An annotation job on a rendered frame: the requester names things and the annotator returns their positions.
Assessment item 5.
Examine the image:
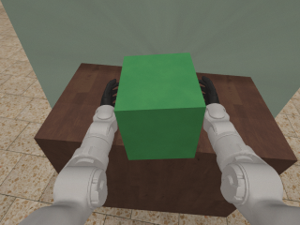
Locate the robot left hand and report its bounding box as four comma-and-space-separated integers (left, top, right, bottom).
100, 79, 119, 107

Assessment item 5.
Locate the right robot forearm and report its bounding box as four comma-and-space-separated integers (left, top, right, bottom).
202, 103, 283, 196

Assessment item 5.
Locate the left robot forearm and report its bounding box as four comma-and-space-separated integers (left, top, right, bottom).
52, 105, 118, 200

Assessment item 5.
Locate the robot right upper arm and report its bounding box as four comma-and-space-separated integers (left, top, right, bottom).
220, 161, 300, 225

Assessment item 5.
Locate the pedestal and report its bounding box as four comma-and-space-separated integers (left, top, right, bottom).
34, 63, 298, 218

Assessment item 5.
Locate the robot left upper arm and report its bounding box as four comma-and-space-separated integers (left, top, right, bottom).
18, 166, 108, 225

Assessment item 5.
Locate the robot right hand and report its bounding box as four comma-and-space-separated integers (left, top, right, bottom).
198, 76, 220, 106

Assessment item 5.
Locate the carton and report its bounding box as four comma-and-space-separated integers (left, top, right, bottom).
113, 52, 206, 160

